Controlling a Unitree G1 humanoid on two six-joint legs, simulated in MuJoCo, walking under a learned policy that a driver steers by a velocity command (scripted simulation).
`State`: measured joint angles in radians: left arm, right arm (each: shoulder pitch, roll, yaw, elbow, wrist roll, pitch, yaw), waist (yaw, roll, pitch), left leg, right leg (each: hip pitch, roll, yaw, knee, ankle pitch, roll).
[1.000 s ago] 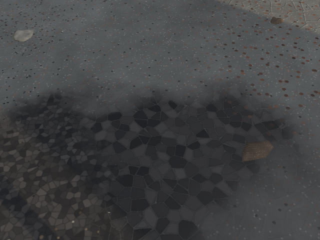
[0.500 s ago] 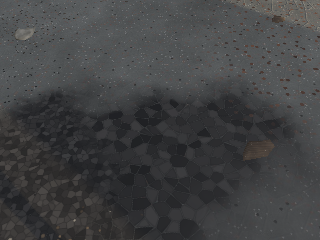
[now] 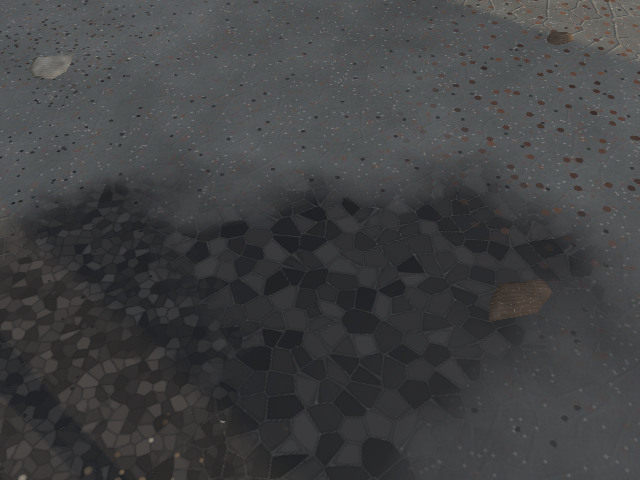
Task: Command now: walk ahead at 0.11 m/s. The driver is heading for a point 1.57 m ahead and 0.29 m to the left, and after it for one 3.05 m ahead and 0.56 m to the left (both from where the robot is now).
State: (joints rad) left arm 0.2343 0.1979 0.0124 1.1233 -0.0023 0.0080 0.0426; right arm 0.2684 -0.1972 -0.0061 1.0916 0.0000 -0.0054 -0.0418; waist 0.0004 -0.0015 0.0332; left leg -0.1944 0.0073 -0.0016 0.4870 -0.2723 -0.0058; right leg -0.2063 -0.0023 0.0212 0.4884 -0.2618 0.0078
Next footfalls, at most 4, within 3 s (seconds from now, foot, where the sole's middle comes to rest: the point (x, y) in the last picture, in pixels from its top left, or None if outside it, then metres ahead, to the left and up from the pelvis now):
0.66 left None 0.44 0.11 -0.77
1.20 right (391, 381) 0.74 -0.13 -0.77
1.74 left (259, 301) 0.96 0.19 -0.77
2.30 right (278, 196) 1.34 0.16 -0.77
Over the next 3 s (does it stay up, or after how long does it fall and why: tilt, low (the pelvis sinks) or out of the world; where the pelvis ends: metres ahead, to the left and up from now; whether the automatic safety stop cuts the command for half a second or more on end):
stays up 1.50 0.33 0.01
